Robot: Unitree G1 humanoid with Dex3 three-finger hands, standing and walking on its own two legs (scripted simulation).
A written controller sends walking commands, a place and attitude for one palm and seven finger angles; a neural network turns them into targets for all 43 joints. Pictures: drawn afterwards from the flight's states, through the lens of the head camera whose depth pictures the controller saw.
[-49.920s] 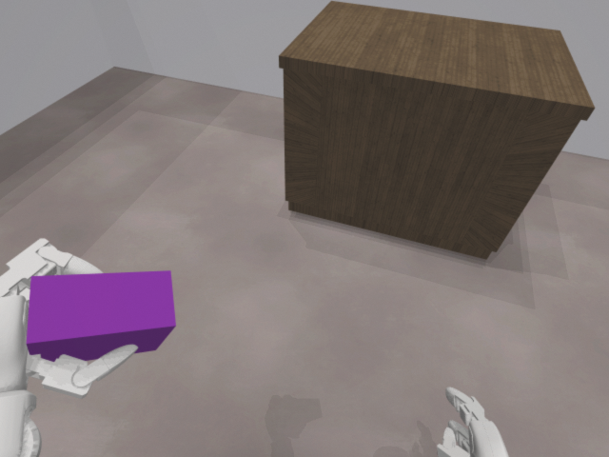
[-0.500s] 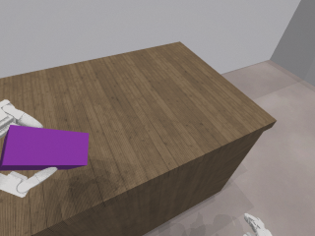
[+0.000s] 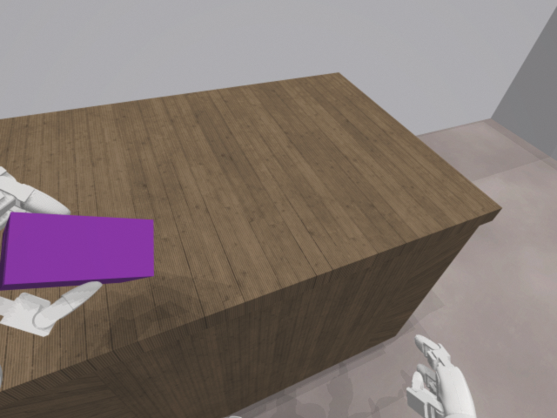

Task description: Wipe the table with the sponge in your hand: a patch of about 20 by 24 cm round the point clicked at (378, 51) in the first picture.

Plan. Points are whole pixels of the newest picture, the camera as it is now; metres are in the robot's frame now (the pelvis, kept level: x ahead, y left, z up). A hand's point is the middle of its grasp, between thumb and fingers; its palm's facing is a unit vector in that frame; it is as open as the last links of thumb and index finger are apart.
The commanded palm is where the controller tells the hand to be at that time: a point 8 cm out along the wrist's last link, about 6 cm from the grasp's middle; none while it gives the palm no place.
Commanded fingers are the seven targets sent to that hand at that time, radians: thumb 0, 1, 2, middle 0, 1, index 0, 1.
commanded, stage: step back with the hand held close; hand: left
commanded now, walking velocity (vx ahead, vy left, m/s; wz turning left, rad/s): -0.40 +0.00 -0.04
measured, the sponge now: (97, 254) +0.23 +0.22 +0.18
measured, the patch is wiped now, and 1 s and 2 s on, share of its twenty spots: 1.00 1.00 1.00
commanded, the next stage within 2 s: stop stepping back and stand still in 0.62 s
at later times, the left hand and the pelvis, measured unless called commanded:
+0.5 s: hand (23, 321) +0.15 +0.25 +0.19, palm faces +0.35 -0.83 -0.43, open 10.0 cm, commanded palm +0.08 +0.28 +0.23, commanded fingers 0.00 0.10 1.30 -1.20 -1.60 -1.20 -1.60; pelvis -0.09 +0.00 +0.01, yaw -3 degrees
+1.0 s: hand out of the picture -0.02 +0.18 +0.20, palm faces +0.35 -0.87 -0.34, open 10.0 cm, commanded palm -0.07 +0.23 +0.23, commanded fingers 0.00 0.10 1.30 -1.20 -1.60 -1.20 -1.60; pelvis -0.24 -0.05 +0.01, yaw +0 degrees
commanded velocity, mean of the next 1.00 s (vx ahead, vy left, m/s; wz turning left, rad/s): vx -0.19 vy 0.05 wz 0.01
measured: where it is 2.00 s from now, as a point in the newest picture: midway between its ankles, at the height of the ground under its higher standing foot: outside the picture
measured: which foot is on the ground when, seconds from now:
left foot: down 0.00-0.20, up 0.22-0.38, down 0.40-0.82, up 0.84-1.00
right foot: up 0.00-0.14, down 0.16-0.42, up 0.44-0.78, down 0.80-1.00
